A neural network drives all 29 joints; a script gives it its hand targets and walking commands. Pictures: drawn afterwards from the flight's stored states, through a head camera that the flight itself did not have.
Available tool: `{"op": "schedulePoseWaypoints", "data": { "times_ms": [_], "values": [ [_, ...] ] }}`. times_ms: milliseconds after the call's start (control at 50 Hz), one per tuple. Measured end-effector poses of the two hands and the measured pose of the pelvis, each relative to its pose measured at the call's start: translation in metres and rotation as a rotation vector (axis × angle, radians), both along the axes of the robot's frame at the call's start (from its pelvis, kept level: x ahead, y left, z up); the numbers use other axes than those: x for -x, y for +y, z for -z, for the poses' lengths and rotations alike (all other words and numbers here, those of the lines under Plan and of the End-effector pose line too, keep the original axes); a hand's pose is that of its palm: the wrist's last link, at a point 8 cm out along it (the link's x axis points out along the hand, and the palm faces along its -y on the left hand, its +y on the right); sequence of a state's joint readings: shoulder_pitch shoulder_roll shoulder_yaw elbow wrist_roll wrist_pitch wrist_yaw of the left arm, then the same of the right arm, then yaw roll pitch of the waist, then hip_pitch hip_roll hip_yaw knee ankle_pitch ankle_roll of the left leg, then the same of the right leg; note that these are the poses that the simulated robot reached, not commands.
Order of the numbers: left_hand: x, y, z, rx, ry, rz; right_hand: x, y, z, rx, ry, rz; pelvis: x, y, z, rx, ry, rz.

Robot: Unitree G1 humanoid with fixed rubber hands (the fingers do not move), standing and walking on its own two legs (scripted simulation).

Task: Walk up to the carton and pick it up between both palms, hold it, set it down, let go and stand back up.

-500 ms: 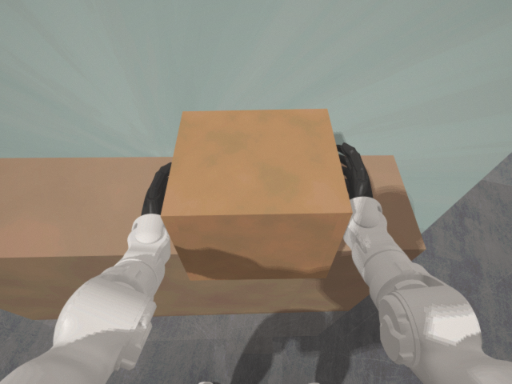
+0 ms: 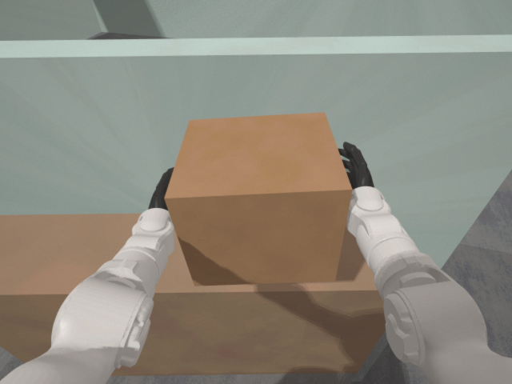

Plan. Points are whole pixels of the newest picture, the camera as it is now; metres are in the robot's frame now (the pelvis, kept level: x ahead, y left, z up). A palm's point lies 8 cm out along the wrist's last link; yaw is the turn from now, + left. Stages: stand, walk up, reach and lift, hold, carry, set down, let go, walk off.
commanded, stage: reach and lift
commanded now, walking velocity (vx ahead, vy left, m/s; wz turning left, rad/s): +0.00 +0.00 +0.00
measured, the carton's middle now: (260, 198) +0.44 -0.02 +0.09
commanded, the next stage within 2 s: hold in 1.70 s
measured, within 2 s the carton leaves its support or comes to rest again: neither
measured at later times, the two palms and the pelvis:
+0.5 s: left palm (146, 190) +0.41 +0.16 +0.14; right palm (357, 164) +0.42 -0.17 +0.18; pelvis +0.01 +0.00 +0.02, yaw +1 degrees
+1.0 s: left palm (144, 186) +0.40 +0.16 +0.17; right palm (365, 156) +0.41 -0.17 +0.20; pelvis +0.01 +0.00 +0.03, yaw +1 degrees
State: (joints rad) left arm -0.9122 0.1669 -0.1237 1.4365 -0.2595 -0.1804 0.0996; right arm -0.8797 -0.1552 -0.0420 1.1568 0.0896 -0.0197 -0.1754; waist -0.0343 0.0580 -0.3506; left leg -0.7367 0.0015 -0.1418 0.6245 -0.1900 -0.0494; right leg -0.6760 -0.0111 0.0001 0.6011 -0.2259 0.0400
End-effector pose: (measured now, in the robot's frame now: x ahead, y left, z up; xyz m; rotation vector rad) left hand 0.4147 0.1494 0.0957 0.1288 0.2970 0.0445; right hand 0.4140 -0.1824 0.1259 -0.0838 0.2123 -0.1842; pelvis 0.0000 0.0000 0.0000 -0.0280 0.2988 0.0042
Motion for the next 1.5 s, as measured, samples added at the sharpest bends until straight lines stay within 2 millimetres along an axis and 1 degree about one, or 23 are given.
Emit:
{"op": "schedulePoseWaypoints", "data": {
  "times_ms": [160,240,340,500,660,820,940,1220,1500],
  "values": [
    [0.001,-0.001,-0.014,0.017,0.023,-0.01,0.0,-0.002,-0.01,0.002,0.024,-0.005,-0.002,-0.005,-0.009,-0.011,-0.047,-0.004],
    [-0.001,0.001,-0.021,0.015,0.017,-0.008,-0.003,0.001,-0.019,0.009,0.02,-0.008,-0.004,-0.005,-0.012,-0.013,-0.059,-0.006],
    [-0.002,0.006,-0.031,0.02,0.009,-0.01,-0.005,0.006,-0.033,0.011,0.013,-0.011,-0.007,-0.003,-0.016,-0.013,-0.078,-0.008],
    [0.001,0.013,-0.049,0.022,0.018,-0.017,-0.003,0.013,-0.049,0.018,0.022,-0.013,-0.012,0.002,-0.021,-0.008,-0.128,-0.011],
    [0.008,0.017,-0.059,0.037,0.017,-0.024,0.002,0.018,-0.063,0.028,0.022,-0.018,-0.013,0.005,-0.024,-0.005,-0.168,-0.012],
    [0.013,0.012,-0.064,0.051,0.022,-0.023,0.008,0.012,-0.069,0.015,0.024,-0.009,-0.011,0.004,-0.025,-0.007,-0.191,-0.013],
    [0.014,0.009,-0.068,0.057,0.025,-0.028,0.009,0.009,-0.071,0.014,0.026,-0.012,-0.01,0.002,-0.025,-0.009,-0.195,-0.013],
    [0.014,0.013,-0.078,0.065,0.011,-0.05,0.003,0.014,-0.081,0.003,0.012,-0.028,-0.014,0.001,-0.026,-0.011,-0.198,-0.013],
    [0.016,0.015,-0.084,0.076,0.004,-0.058,0.003,0.015,-0.09,-0.015,0.003,-0.029,-0.015,0.001,-0.027,-0.011,-0.211,-0.013]
  ]
}}
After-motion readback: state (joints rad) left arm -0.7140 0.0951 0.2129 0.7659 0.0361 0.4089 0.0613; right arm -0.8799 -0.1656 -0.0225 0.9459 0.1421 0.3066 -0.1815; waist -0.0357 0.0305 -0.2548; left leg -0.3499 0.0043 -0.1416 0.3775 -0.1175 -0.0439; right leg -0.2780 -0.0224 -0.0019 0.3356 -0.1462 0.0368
